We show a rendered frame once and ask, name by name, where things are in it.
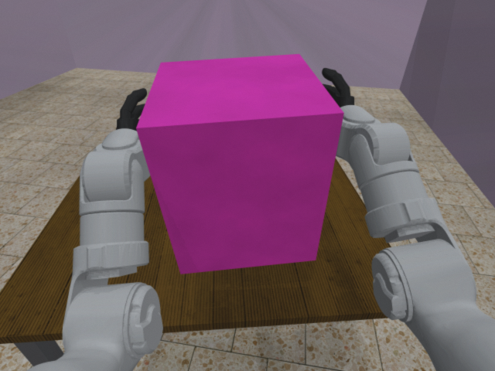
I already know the right robot upper arm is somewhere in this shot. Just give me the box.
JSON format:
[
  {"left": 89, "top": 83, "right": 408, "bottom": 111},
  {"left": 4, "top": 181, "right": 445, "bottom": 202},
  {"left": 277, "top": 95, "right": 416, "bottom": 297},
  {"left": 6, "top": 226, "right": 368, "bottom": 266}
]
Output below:
[{"left": 371, "top": 239, "right": 495, "bottom": 371}]

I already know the robot left hand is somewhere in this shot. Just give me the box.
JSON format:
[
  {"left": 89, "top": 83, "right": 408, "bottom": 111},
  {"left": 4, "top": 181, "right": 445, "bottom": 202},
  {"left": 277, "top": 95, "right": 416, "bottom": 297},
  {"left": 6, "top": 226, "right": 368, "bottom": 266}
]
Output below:
[{"left": 116, "top": 88, "right": 147, "bottom": 131}]

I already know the robot right hand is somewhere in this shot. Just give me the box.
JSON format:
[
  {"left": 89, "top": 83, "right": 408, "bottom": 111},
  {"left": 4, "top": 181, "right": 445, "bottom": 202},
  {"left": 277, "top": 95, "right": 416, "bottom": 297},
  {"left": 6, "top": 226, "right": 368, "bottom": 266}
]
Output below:
[{"left": 322, "top": 68, "right": 354, "bottom": 107}]

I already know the robot left forearm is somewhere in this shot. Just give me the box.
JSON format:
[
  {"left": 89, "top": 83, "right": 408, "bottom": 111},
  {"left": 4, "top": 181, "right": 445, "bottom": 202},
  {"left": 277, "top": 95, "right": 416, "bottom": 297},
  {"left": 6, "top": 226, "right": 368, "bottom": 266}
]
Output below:
[{"left": 63, "top": 128, "right": 150, "bottom": 350}]

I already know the table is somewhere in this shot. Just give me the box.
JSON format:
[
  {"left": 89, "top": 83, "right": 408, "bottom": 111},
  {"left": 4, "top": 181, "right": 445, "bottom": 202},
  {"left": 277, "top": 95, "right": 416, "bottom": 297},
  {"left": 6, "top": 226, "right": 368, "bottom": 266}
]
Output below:
[{"left": 0, "top": 158, "right": 391, "bottom": 366}]

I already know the carton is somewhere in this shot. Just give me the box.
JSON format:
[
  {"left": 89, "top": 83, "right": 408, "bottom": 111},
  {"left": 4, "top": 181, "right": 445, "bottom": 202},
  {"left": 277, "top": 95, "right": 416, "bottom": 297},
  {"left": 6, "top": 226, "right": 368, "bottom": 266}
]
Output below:
[{"left": 136, "top": 54, "right": 344, "bottom": 274}]

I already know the left robot upper arm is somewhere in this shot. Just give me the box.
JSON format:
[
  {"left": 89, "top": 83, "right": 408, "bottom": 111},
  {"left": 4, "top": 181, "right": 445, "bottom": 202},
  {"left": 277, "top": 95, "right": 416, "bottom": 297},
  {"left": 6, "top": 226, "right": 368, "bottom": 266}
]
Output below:
[{"left": 26, "top": 282, "right": 163, "bottom": 371}]

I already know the robot right forearm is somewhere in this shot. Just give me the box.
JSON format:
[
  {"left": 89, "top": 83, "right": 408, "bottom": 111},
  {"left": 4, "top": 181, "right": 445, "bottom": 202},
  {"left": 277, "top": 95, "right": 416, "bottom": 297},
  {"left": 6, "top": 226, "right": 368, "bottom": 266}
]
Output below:
[{"left": 336, "top": 105, "right": 476, "bottom": 296}]

